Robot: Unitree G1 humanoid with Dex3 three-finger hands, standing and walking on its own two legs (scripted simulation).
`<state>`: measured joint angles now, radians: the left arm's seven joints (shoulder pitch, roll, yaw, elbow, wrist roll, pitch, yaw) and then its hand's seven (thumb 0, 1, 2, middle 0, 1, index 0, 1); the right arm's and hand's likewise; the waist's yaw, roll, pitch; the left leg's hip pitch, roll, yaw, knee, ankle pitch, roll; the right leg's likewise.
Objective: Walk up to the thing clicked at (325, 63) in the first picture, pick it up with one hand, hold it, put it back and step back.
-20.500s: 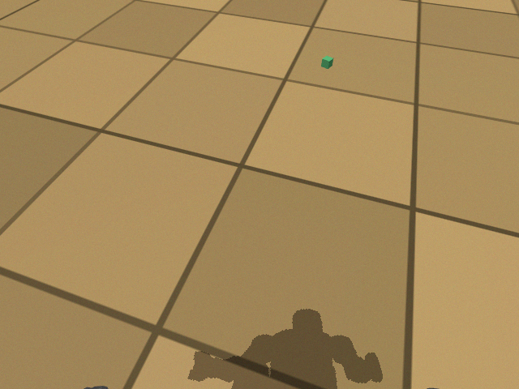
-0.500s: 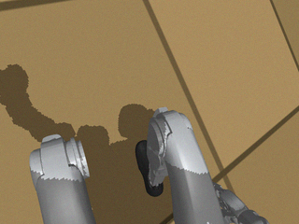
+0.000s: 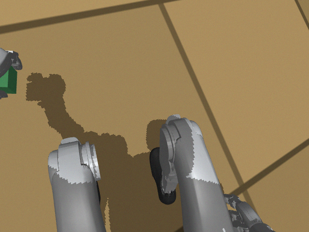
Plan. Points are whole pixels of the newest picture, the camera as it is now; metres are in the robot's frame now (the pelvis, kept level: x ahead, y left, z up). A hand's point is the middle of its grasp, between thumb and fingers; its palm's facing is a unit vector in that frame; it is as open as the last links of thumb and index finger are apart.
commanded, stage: lift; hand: left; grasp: from above
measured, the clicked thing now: out of the picture +0.49 +0.31 -0.17
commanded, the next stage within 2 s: hold in 1.66 s
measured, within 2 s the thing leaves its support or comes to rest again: neither
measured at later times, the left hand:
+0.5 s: hand out of the picture +0.42 +0.32 -0.04, palm faces -0.49 -0.03 -0.87, open 9.2 cm
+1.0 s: hand out of the picture +0.36 +0.27 +0.18, palm faces -0.46 -0.06 -0.89, open 9.2 cm
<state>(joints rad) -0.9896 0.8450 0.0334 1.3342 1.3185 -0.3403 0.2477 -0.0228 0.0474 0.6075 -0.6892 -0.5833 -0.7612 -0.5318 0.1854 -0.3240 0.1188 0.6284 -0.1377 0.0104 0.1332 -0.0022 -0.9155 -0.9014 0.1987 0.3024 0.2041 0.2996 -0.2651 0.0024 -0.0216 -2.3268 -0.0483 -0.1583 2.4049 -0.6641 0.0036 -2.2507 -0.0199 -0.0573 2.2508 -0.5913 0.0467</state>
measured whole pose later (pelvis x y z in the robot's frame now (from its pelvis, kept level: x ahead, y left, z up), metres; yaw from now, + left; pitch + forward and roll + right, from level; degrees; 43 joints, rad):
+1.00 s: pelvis +0.02 +0.00 +0.25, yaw +6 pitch +24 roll -3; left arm -0.40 0.57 -0.09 0.69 1.01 -0.20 0.01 -0.02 0.05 0.60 -0.69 -0.57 -0.76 -0.54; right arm 0.17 -0.25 -0.01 0.67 0.03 0.07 -0.03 0.00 -0.92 -0.90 0.20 0.30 0.21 0.30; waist -0.09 0.05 -0.17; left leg -1.42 0.02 -0.05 1.59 -0.60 0.00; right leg -1.41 -0.01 0.00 1.51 -0.52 0.05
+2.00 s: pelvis +0.09 +0.00 +0.41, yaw +5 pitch +8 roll -1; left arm -0.31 0.46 -0.19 0.74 1.03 -0.18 0.00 -0.03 0.05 0.60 -0.69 -0.61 -0.77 -0.54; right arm 0.23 -0.24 -0.04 0.72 0.04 0.05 -0.06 0.01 -0.91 -0.90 0.20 0.30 0.20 0.30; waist -0.02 0.03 -0.09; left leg -0.54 0.03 0.02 0.79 -0.40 0.00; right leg -0.57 -0.01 0.04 0.74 -0.33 0.04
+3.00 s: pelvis +0.07 -0.01 +0.42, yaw +5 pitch +2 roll +0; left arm -0.22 0.47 -0.20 0.58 0.98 -0.18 -0.09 -0.03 0.07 0.58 -0.67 -0.66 -0.74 -0.56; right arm 0.17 -0.25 -0.02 0.69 0.05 0.07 -0.10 0.01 -0.91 -0.90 0.20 0.30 0.20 0.30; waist 0.01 0.04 -0.03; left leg -0.36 0.02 0.03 0.63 -0.30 -0.01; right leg -0.41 -0.02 0.04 0.63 -0.25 0.03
